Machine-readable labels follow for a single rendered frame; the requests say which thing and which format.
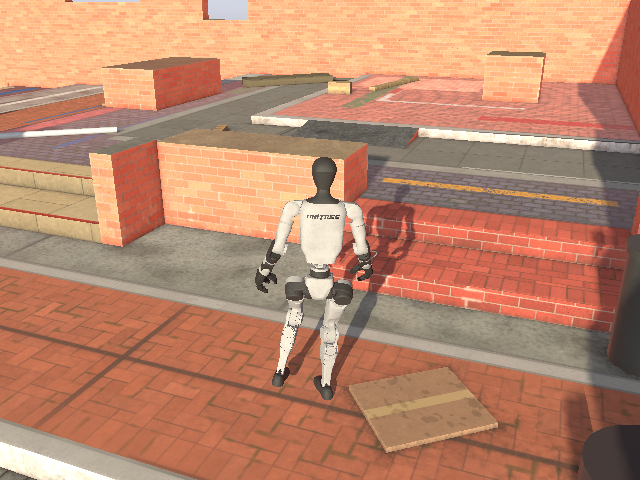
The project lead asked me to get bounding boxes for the robot right upper arm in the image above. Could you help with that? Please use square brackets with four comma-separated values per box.
[343, 201, 368, 255]

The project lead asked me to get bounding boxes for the left robot hand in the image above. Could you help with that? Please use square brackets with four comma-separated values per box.
[255, 269, 277, 293]

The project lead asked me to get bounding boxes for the left robot shin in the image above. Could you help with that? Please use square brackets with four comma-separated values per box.
[276, 308, 299, 375]

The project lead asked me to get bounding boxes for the robot left thigh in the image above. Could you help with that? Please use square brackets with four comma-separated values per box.
[285, 276, 306, 327]

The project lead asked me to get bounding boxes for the robot right forearm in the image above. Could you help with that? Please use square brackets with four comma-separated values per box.
[357, 240, 372, 269]

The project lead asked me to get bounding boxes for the robot left upper arm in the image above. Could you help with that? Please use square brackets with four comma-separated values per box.
[272, 200, 303, 255]

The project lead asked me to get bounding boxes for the robot left forearm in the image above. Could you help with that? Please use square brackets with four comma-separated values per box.
[259, 239, 281, 276]

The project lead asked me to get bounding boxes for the right robot hand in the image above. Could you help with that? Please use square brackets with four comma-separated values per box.
[350, 264, 373, 281]

